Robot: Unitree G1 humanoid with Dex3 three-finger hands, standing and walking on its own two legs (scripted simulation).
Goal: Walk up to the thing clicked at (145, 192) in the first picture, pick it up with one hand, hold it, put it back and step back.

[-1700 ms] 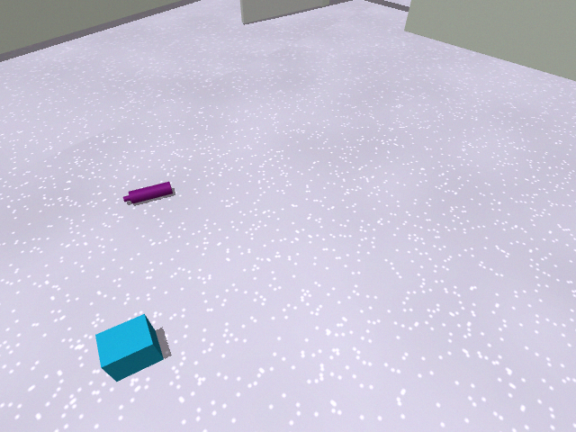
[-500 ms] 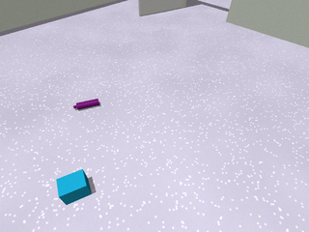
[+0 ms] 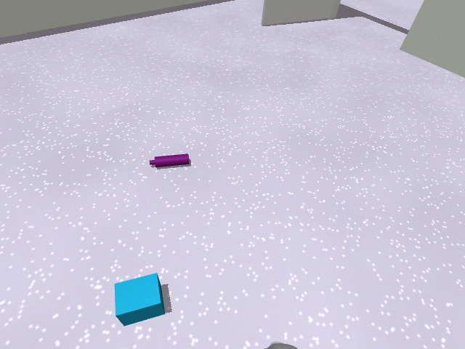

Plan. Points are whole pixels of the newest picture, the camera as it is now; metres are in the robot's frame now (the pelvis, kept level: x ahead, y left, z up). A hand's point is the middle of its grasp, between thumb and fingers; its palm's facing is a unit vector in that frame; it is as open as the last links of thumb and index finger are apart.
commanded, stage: walk up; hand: left
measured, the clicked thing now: (169, 160) +1.25 +0.31 -0.74
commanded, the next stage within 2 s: none
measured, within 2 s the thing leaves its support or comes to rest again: neither
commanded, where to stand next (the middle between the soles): +0.90 +0.07 m, yaw +9 degrees
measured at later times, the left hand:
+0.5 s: hand (96, 310) +0.24 +0.26 -0.13, palm faces +0.13 -0.92 -0.38, open 7.4 cm
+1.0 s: hand (110, 212) +0.47 +0.30 -0.14, palm faces +0.08 -0.93 -0.36, open 7.4 cm
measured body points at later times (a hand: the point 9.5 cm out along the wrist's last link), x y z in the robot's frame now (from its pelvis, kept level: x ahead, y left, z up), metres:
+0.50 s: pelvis +0.23 -0.02 +0.00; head +0.25 -0.02 +0.45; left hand +0.23 +0.31 -0.10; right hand +0.38 -0.33 -0.10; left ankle +0.33 +0.15 -0.70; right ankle +0.23 -0.13 -0.74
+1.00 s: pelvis +0.45 +0.01 -0.01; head +0.46 +0.01 +0.44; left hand +0.47 +0.35 -0.11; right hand +0.55 -0.30 -0.11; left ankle +0.40 +0.15 -0.74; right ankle +0.59 -0.12 -0.72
